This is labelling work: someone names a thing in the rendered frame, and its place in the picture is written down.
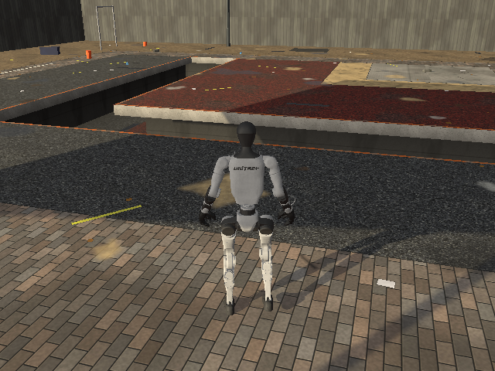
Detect robot left hand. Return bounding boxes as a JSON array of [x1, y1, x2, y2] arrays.
[[199, 210, 216, 227]]

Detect robot right upper arm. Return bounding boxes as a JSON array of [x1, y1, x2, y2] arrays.
[[263, 155, 285, 198]]

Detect left robot foot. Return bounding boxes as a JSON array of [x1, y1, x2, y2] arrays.
[[224, 296, 235, 315]]

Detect robot left thigh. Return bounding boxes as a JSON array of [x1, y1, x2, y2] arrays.
[[221, 216, 237, 269]]

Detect robot left upper arm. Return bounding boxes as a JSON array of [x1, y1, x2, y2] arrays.
[[208, 155, 230, 198]]

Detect robot left forearm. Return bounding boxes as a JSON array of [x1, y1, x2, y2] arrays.
[[201, 185, 216, 213]]

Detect robot right hand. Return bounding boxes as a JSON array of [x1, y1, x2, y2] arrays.
[[278, 209, 295, 226]]

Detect robot right forearm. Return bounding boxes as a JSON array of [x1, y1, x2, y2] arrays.
[[277, 186, 292, 213]]

